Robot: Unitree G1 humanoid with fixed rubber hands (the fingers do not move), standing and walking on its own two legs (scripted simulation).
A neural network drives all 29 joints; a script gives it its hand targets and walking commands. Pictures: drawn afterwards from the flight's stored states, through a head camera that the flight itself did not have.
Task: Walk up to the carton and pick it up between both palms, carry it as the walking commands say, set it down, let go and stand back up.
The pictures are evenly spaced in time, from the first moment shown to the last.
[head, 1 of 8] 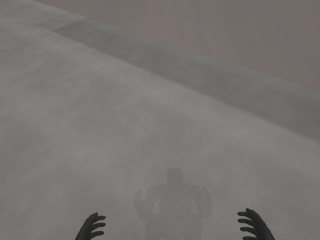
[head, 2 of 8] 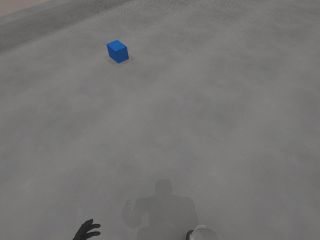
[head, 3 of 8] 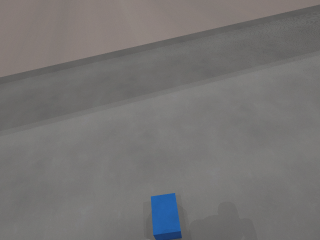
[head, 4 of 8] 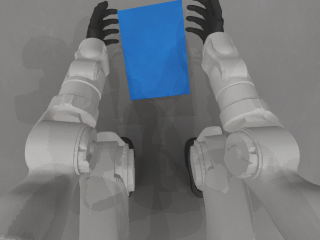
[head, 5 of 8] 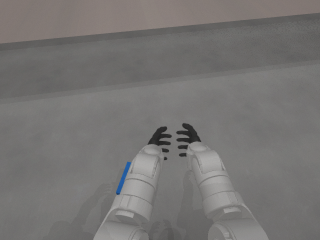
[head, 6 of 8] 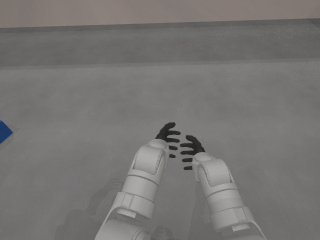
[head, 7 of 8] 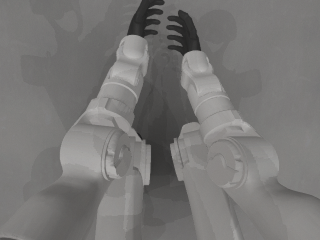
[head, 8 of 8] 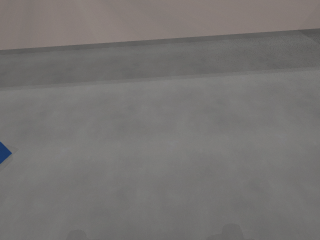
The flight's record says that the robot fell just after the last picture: no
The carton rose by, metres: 0.35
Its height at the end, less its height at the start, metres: +0.00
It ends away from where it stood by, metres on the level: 0.21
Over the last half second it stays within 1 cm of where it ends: yes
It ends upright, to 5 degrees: no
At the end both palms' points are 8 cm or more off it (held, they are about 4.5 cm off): yes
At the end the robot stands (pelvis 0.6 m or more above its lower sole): yes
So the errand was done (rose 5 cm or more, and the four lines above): no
